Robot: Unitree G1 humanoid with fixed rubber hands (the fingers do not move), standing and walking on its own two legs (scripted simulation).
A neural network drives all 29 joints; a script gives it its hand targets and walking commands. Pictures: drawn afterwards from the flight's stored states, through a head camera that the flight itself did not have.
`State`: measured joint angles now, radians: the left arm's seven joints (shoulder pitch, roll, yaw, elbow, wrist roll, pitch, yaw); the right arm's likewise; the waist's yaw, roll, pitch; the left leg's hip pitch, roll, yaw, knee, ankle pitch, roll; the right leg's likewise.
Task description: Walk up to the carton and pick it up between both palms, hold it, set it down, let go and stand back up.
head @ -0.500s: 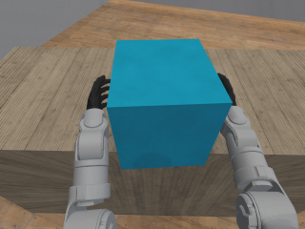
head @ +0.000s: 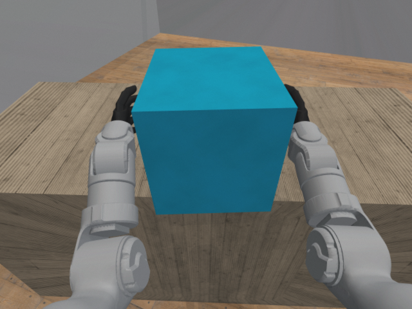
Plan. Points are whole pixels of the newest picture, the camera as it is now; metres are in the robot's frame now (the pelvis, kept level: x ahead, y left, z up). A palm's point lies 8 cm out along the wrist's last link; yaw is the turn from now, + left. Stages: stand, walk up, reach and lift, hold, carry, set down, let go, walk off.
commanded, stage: reach and lift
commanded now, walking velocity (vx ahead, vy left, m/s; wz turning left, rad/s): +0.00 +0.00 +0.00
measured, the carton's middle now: (210, 126) +0.46 -0.03 +0.17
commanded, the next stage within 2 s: hold in 1.72 s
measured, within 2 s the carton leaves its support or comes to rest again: neither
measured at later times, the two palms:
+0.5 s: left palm (111, 119) +0.41 +0.15 +0.23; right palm (295, 116) +0.39 -0.18 +0.23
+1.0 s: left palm (104, 105) +0.39 +0.15 +0.27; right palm (303, 94) +0.39 -0.18 +0.28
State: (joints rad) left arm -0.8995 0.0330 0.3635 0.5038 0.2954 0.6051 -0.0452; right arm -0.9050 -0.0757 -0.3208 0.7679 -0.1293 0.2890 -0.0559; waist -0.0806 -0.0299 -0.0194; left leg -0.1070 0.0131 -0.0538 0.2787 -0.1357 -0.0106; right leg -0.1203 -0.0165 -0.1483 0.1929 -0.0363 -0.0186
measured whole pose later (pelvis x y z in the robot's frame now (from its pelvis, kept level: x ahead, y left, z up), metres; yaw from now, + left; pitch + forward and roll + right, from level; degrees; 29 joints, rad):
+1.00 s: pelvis +0.00 +0.01 +0.00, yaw +0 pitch -3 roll -1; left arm -0.91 0.09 0.28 0.19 0.28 0.93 -0.05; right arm -0.99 -0.16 -0.17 0.60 0.18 0.56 -0.16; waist -0.12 -0.04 -0.04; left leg -0.11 0.02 -0.05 0.32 -0.16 -0.01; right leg -0.09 -0.01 -0.14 0.16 -0.02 -0.01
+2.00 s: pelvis +0.02 +0.01 +0.00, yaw -1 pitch -5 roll -1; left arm -0.81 0.07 0.27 -0.04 0.26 1.10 -0.05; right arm -1.03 -0.27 0.02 0.53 0.41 0.72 -0.24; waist -0.06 -0.03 -0.08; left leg -0.02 0.02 -0.04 0.29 -0.18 -0.02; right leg -0.01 0.00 -0.13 0.14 -0.04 -0.02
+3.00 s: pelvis +0.01 +0.00 +0.00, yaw -1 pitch -4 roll -1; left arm -0.90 0.10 0.32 0.11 0.29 1.06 -0.10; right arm -1.08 -0.23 -0.03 0.58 0.38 0.76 -0.28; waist -0.08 -0.02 -0.13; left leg -0.08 0.03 -0.04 0.31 -0.17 -0.03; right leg -0.09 0.00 -0.13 0.20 -0.05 -0.03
